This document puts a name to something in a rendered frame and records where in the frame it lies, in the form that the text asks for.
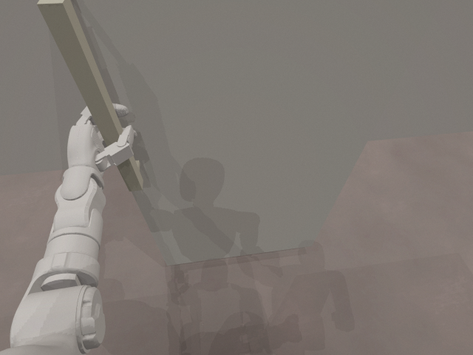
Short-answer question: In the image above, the left robot upper arm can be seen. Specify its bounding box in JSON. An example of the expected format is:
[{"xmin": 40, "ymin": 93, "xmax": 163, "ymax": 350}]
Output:
[{"xmin": 0, "ymin": 285, "xmax": 106, "ymax": 355}]

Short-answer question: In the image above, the handle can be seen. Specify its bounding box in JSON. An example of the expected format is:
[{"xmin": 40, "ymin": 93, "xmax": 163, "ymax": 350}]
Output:
[{"xmin": 37, "ymin": 0, "xmax": 143, "ymax": 192}]

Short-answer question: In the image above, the robot left hand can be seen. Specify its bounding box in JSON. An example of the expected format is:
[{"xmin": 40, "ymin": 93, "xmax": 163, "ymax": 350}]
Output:
[{"xmin": 67, "ymin": 104, "xmax": 137, "ymax": 177}]

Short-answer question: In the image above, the robot left forearm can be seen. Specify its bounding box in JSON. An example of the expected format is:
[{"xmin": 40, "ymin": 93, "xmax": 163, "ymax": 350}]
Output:
[{"xmin": 10, "ymin": 166, "xmax": 106, "ymax": 348}]

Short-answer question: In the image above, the fridge door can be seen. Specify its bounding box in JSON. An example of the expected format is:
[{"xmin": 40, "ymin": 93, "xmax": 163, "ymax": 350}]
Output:
[{"xmin": 71, "ymin": 0, "xmax": 443, "ymax": 266}]

